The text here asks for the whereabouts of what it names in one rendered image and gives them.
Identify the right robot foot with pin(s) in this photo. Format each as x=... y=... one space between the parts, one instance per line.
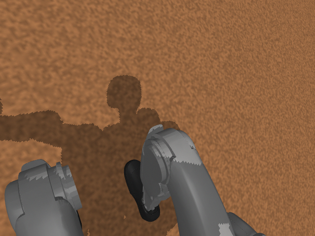
x=135 y=186

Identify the right robot hand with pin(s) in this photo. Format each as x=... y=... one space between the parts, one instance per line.
x=240 y=227

